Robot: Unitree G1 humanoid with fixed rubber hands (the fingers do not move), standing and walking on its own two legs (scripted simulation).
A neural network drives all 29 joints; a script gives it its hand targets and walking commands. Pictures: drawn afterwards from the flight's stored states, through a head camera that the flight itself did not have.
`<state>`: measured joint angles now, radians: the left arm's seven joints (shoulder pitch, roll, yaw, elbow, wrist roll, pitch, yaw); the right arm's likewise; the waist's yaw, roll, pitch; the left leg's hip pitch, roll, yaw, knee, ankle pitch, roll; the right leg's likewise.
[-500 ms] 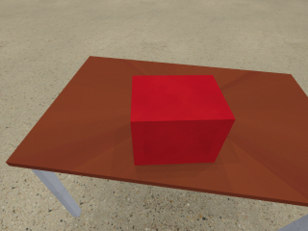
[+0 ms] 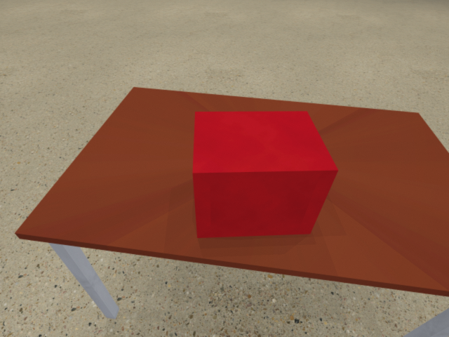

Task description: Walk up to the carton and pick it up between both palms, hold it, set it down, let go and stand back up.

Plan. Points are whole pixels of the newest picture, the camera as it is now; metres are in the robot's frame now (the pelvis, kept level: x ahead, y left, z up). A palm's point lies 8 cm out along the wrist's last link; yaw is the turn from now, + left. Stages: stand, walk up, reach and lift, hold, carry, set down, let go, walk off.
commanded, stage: stand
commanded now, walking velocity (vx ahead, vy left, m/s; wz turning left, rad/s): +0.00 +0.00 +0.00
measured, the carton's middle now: (253, 173) +0.52 -0.01 +0.01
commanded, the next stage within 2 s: none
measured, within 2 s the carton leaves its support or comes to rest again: neither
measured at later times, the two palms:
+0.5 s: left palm out of the picture +0.04 +0.30 -0.12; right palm out of the picture +0.10 -0.29 -0.10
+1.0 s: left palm out of the picture +0.03 +0.30 -0.12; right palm out of the picture +0.10 -0.29 -0.10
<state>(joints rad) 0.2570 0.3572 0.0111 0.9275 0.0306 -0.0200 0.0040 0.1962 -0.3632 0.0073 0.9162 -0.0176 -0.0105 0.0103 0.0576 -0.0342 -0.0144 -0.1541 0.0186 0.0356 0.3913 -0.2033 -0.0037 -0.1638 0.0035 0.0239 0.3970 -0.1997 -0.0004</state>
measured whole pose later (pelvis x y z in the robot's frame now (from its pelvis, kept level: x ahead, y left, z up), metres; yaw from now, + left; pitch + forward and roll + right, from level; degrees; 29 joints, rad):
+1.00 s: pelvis +0.00 +0.00 +0.00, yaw +0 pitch -2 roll +0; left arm 0.25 0.36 0.01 0.96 0.03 -0.02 0.00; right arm 0.18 -0.36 0.01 0.97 -0.01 -0.01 0.01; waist 0.06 -0.03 0.01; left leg -0.15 0.01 0.04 0.39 -0.20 0.00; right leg -0.16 0.00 0.02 0.40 -0.20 0.00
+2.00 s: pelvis +0.00 +0.00 +0.00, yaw +0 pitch -2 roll +0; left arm 0.22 0.36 0.01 0.98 0.02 -0.02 0.00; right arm 0.16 -0.36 0.01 0.99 -0.01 -0.01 0.01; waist 0.06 -0.02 0.03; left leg -0.15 0.01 0.04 0.39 -0.20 0.00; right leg -0.16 0.00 0.02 0.40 -0.20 0.00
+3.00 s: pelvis +0.00 +0.00 +0.00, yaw +0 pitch -2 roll +0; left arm 0.21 0.37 0.01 0.99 0.02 -0.02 0.00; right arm 0.14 -0.37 0.01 1.00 -0.01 -0.01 0.01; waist 0.06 -0.01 0.04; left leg -0.15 0.01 0.04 0.39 -0.20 0.00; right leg -0.16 0.00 0.02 0.40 -0.20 0.00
